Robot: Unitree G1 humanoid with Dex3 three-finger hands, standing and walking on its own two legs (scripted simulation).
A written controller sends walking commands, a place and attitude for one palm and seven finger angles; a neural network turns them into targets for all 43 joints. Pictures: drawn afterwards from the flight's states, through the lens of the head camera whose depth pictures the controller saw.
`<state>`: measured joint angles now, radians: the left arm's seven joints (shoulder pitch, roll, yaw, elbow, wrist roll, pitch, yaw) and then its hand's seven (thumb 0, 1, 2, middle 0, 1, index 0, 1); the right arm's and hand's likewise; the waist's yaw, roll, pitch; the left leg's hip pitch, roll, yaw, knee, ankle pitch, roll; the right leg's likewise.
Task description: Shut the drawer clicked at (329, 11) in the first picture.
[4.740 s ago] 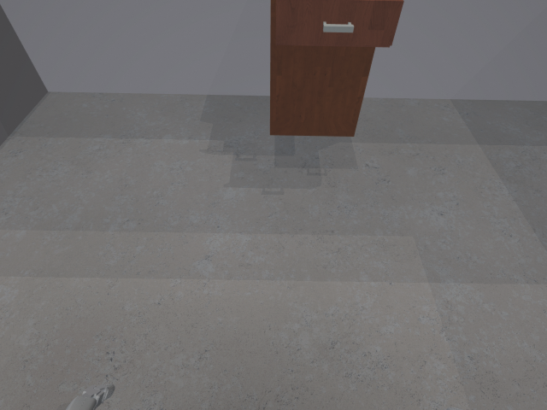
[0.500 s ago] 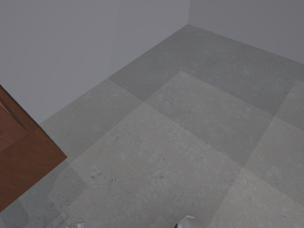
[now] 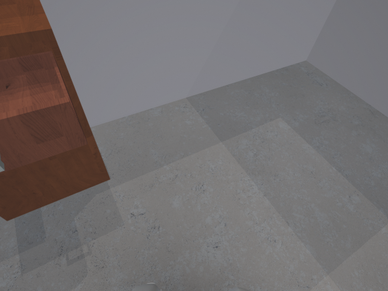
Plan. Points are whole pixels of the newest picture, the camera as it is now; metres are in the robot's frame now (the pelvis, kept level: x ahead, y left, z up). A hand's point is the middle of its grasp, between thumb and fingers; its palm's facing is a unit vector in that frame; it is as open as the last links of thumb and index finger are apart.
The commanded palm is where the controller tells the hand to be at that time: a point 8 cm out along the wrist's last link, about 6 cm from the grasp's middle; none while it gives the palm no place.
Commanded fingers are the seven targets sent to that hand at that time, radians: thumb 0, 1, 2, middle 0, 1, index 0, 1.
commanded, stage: turn to face it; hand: left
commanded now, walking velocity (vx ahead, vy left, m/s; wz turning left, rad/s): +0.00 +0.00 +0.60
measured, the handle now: out of the picture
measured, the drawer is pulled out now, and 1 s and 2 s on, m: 0.30 0.30 0.30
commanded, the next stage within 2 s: take the last steps up to it in 0.76 s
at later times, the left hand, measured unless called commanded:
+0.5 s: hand out of the picture +0.02 +0.15 -0.12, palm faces +0.31 -0.90 -0.30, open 7.4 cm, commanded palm none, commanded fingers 0.00 0.90 0.90 -0.20 -0.30 -0.20 -0.30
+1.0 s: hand out of the picture -0.16 +0.15 -0.16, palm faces +0.53 -0.82 -0.24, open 7.4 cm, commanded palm none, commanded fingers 0.00 0.90 0.90 -0.20 -0.30 -0.20 -0.30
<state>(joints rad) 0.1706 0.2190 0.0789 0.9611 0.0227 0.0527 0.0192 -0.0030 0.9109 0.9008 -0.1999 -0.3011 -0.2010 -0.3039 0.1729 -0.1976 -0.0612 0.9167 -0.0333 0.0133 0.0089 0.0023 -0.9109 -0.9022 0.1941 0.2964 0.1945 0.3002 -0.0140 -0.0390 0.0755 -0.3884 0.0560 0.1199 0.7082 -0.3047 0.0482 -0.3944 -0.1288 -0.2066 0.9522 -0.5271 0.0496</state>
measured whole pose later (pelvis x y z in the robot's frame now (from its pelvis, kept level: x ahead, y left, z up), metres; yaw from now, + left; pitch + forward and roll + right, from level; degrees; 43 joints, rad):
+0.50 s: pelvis -0.02 -0.07 +0.02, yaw +18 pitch -1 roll +1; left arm 0.19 0.18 0.04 0.88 0.02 0.03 0.02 0.00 0.90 0.90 -0.20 -0.30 -0.20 -0.30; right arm 0.21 -0.27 -0.10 0.93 -0.03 0.08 0.02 0.01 -0.91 -0.90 0.20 0.30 0.20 0.30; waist -0.03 0.07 0.05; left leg -0.54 -0.05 -0.06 1.00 -0.39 -0.04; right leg -0.24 -0.06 -0.09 0.56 -0.29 0.00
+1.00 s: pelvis -0.07 -0.05 +0.02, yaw +29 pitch -1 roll -1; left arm 0.26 0.26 0.07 1.01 0.03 0.06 0.01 0.01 0.91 0.90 -0.20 -0.30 -0.20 -0.30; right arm 0.15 -0.18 -0.02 0.94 -0.02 0.02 -0.01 0.00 -0.91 -0.90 0.20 0.30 0.20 0.30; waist 0.03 -0.03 0.07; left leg -0.19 0.01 0.04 0.49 -0.27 0.03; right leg -0.43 -0.09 -0.06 1.04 -0.44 0.06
